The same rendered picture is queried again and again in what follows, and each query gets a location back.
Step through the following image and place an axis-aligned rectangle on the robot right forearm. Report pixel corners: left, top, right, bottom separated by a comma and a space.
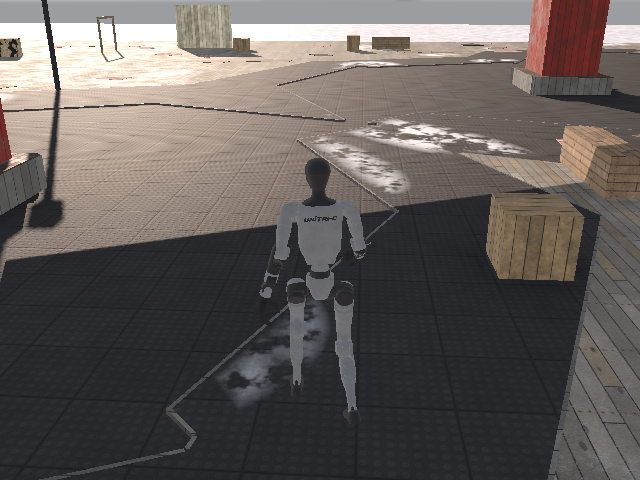
353, 236, 367, 259

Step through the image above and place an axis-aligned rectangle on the robot left upper arm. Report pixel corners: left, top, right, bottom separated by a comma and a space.
274, 202, 298, 260

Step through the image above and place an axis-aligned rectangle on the left robot hand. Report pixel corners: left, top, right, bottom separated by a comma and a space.
256, 295, 280, 326

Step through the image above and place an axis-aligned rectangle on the right robot hand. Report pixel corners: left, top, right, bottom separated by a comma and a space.
341, 249, 365, 267

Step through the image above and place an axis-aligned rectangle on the left robot shin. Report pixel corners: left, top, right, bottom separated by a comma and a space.
290, 321, 303, 385

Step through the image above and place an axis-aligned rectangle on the robot shin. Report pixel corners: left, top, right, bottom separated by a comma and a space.
290, 321, 303, 385
339, 340, 357, 412

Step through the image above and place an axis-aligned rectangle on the right robot shin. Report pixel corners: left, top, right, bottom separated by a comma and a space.
339, 340, 357, 412

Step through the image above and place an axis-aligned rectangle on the robot left forearm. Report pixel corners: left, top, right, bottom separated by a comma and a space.
259, 244, 283, 298

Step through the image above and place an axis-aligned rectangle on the robot right upper arm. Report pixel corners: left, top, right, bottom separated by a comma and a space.
339, 200, 366, 251

